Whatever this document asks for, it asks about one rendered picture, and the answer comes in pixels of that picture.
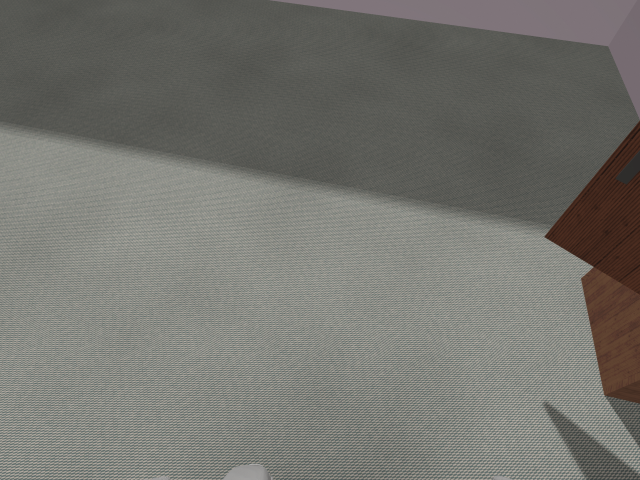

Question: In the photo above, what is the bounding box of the cupboard door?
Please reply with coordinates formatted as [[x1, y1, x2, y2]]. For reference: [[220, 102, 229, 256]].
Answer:
[[545, 121, 640, 294]]

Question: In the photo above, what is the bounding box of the handle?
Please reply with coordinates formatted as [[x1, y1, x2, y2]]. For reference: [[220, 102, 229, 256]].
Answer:
[[616, 151, 640, 184]]

